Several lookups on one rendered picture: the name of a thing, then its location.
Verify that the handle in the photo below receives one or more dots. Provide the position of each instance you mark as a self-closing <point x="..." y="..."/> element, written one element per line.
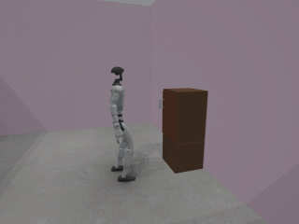
<point x="160" y="103"/>

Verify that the right robot hand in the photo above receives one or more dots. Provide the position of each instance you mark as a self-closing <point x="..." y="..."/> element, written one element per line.
<point x="119" y="134"/>

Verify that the robot right forearm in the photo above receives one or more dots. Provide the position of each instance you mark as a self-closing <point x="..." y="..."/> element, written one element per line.
<point x="114" y="114"/>

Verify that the robot left foot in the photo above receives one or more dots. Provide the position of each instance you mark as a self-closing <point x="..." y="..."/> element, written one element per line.
<point x="115" y="168"/>

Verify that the right robot upper arm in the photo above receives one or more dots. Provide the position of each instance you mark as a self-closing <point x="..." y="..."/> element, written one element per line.
<point x="116" y="94"/>

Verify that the cupboard door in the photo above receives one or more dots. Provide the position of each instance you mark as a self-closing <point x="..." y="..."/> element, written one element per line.
<point x="169" y="115"/>

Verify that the humanoid robot torso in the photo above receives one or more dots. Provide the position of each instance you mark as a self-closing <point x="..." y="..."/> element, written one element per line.
<point x="120" y="103"/>

